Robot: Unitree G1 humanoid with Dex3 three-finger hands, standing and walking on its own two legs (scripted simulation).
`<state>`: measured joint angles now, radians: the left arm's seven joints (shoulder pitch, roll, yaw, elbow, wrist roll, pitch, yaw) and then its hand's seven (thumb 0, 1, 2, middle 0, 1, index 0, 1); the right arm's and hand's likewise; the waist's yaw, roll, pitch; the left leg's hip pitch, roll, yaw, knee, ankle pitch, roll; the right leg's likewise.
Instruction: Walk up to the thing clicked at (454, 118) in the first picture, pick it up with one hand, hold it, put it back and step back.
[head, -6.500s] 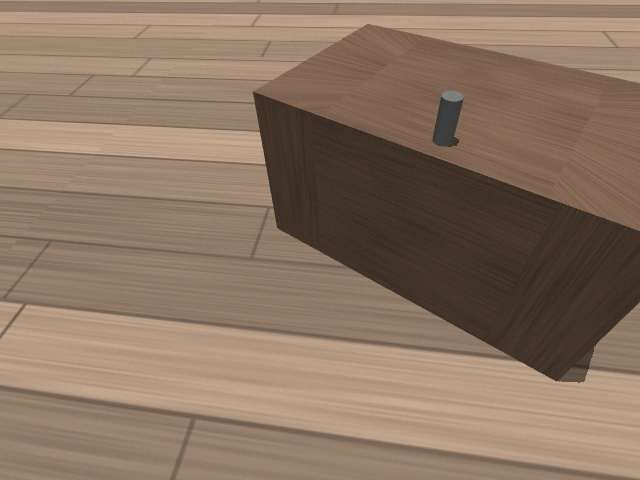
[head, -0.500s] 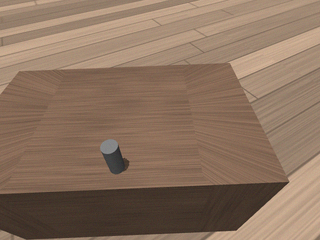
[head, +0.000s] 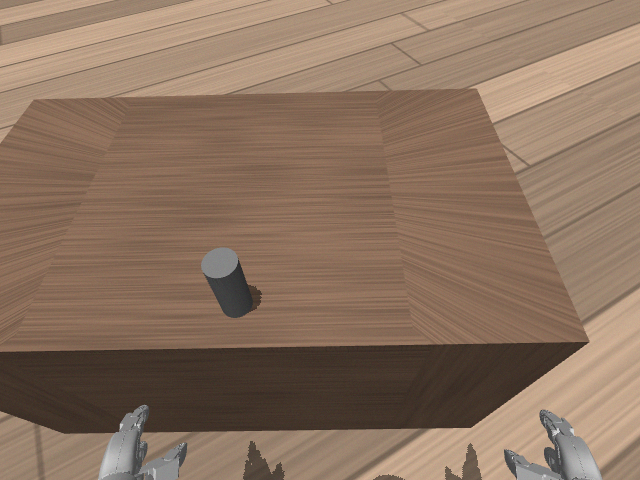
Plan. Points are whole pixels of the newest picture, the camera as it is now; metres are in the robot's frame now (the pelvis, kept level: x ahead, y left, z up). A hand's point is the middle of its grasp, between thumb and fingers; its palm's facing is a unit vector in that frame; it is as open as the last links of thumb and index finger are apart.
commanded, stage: rise first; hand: left
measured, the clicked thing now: (229, 284) +0.41 +0.18 -0.06
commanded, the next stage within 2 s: go down in 1.26 s
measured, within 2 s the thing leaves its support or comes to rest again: neither
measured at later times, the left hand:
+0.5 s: hand (138, 434) +0.19 +0.25 -0.04, palm faces +0.29 -0.89 -0.35, open 17.3 cm
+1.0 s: hand (116, 433) +0.18 +0.24 +0.02, palm faces +0.31 -0.87 -0.38, open 17.5 cm
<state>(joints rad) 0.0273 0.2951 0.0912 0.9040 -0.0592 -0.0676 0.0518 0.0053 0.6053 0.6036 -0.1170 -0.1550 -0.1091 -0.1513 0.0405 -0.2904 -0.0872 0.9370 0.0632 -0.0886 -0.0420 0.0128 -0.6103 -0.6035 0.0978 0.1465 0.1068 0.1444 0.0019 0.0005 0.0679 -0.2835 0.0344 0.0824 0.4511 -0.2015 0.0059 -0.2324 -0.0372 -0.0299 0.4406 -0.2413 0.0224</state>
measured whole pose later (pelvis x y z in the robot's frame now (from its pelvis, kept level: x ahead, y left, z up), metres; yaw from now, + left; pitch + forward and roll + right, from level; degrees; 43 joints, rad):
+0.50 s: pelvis +0.02 -0.01 +0.00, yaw +1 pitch -2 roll +0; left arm 0.30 0.28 0.16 0.36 -0.04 -0.05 0.08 -0.01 -0.50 0.06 -0.06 -0.05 -0.04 -0.06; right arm 0.25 -0.23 -0.06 0.58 0.04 -0.06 -0.07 0.00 0.47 -0.05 0.05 0.06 0.06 0.05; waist 0.03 0.02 0.02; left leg -0.15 0.03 0.06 0.37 -0.19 -0.01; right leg -0.10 -0.04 -0.05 0.38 -0.25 0.01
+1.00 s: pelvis +0.01 -0.02 +0.01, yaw +2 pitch -4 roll +0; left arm 0.41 0.29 0.20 0.10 -0.05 -0.12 0.05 -0.02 -0.55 0.05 -0.06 -0.05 -0.05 -0.06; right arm 0.20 -0.25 -0.13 0.71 0.02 -0.06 -0.06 -0.01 0.52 -0.04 0.05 0.06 0.06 0.05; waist 0.04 0.05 0.06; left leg -0.12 0.03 0.05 0.34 -0.17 -0.02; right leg -0.07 -0.03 -0.06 0.36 -0.23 0.00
